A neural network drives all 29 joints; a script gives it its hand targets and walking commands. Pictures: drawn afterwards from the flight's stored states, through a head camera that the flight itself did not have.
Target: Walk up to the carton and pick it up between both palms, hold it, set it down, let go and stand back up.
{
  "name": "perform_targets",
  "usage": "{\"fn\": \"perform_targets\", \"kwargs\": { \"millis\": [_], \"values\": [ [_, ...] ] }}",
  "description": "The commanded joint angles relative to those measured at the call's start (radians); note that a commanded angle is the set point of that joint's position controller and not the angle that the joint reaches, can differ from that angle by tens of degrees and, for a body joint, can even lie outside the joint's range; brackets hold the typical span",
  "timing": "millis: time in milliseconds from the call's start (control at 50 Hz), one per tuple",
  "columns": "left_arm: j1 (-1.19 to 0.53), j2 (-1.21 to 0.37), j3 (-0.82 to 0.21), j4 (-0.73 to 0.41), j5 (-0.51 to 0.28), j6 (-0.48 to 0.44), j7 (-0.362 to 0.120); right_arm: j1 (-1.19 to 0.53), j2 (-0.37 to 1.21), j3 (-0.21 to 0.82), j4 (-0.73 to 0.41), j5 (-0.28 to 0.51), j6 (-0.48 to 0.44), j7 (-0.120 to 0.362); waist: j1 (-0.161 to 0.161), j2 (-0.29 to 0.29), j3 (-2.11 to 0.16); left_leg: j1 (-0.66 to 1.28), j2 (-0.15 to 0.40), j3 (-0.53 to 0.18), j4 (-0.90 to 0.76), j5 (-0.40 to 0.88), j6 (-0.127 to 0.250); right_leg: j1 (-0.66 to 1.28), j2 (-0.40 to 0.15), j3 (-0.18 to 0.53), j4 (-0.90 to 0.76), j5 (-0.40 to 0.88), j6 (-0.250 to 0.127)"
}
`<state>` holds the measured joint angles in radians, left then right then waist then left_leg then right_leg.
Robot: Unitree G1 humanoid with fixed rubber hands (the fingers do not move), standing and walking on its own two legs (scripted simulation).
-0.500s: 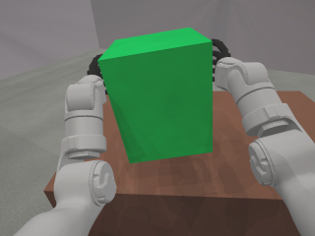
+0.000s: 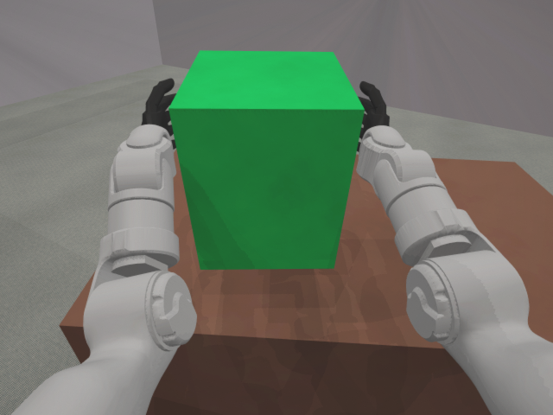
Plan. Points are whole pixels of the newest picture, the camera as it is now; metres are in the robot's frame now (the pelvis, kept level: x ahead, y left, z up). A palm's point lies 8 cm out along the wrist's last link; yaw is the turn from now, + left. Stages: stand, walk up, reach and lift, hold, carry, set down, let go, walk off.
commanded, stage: set down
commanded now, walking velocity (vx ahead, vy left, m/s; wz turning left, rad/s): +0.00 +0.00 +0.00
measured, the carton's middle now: (267, 160) +0.42 +0.00 +0.24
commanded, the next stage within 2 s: none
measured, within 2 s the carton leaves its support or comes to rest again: neither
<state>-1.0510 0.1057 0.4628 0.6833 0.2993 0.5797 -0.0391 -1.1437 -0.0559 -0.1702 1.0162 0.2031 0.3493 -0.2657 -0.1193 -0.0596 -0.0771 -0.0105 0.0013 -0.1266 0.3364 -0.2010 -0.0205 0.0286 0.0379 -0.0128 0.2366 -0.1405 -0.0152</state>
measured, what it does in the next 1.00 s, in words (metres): stands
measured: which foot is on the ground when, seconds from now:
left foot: down 0.00-1.00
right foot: down 0.00-1.00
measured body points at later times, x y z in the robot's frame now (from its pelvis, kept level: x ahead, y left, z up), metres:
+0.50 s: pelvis +0.01 +0.02 +0.00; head -0.04 +0.06 +0.45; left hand +0.44 +0.14 +0.24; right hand +0.40 -0.15 +0.23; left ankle +0.00 +0.13 -0.75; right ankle +0.00 -0.11 -0.75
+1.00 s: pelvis +0.01 +0.02 +0.00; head -0.03 +0.06 +0.45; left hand +0.45 +0.12 +0.20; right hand +0.40 -0.17 +0.20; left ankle +0.00 +0.13 -0.75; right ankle +0.00 -0.11 -0.75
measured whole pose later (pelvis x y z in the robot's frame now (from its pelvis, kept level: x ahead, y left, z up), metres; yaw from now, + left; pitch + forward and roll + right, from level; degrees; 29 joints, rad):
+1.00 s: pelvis +0.01 +0.02 +0.00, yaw -2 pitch -6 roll -1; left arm -0.91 0.03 0.39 0.72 0.28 0.39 0.03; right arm -0.91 -0.02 -0.23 0.92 0.06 0.19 -0.19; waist -0.12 -0.06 -0.01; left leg -0.03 -0.01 -0.06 0.34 -0.22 0.01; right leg 0.00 0.02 0.02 0.24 -0.14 0.01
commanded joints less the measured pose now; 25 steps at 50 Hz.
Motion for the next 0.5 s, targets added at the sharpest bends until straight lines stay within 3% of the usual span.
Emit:
{"fn": "perform_targets", "kwargs": {
  "millis": [0, 80, 160, 180, 220, 240, 260, 340, 480],
  "values": [
    [-0.737, -0.573, -0.37, -0.13, -0.133, -0.075, -0.135, -0.716, 0.516, 0.174, -0.319, 0.076, -0.107, 0.113, -0.048, 0.102, -0.329, 0.086, -0.059, 0.102, -0.019, 0.296, -0.033, 0.131, 0.019, -0.069, 0.001, 0.295, 0.082],
    [-0.772, -0.631, -0.468, -0.221, -0.169, -0.094, -0.111, -0.726, 0.523, 0.219, -0.387, 0.083, -0.146, 0.126, -0.053, 0.149, -0.411, 0.156, -0.056, 0.098, 0.011, 0.384, -0.048, 0.111, 0.023, -0.078, 0.009, 0.301, 0.076],
    [-0.751, -0.636, -0.491, -0.248, -0.168, -0.094, -0.094, -0.706, 0.535, 0.249, -0.414, 0.081, -0.156, 0.144, -0.03, 0.169, -0.42, 0.162, -0.054, 0.099, 0.016, 0.389, -0.047, 0.09, 0.024, -0.076, 0.015, 0.279, 0.075],
    [-0.737, -0.649, -0.498, -0.24, -0.168, -0.094, -0.09, -0.697, 0.54, 0.252, -0.411, 0.079, -0.158, 0.147, -0.035, 0.159, -0.408, 0.161, -0.052, 0.098, 0.02, 0.399, -0.05, 0.084, 0.024, -0.082, 0.014, 0.281, 0.074],
    [-0.709, -0.652, -0.495, -0.244, -0.171, -0.095, -0.081, -0.691, 0.539, 0.273, -0.434, 0.082, -0.162, 0.155, -0.016, 0.148, -0.424, 0.171, -0.051, 0.102, 0.025, 0.42, -0.048, 0.089, 0.029, -0.08, 0.015, 0.289, 0.074],
    [-0.706, -0.65, -0.491, -0.222, -0.164, -0.096, -0.08, -0.681, 0.539, 0.267, -0.415, 0.07, -0.16, 0.159, -0.027, 0.145, -0.405, 0.159, -0.051, 0.102, 0.021, 0.395, -0.047, 0.08, 0.025, -0.082, 0.013, 0.273, 0.074],
    [-0.696, -0.648, -0.488, -0.224, -0.162, -0.1, -0.079, -0.69, 0.542, 0.272, -0.43, 0.072, -0.162, 0.162, -0.009, 0.133, -0.412, 0.158, -0.048, 0.101, 0.012, 0.391, -0.041, 0.083, 0.03, -0.08, 0.013, 0.267, 0.073],
    [-0.644, -0.63, -0.438, -0.164, -0.147, -0.105, -0.08, -0.664, 0.54, 0.266, -0.403, 0.044, -0.162, 0.166, 0.01, 0.09, -0.369, 0.118, -0.047, 0.11, -0.004, 0.353, -0.03, 0.096, 0.025, -0.075, 0.013, 0.261, 0.078],
    [-0.616, -0.652, -0.442, -0.157, -0.14, -0.125, -0.083, -0.622, 0.547, 0.246, -0.393, 0.007, -0.187, 0.174, -0.005, 0.098, -0.378, 0.166, -0.034, 0.109, 0.014, 0.432, -0.043, 0.08, 0.036, -0.084, 0.009, 0.281, 0.075]
  ]
}}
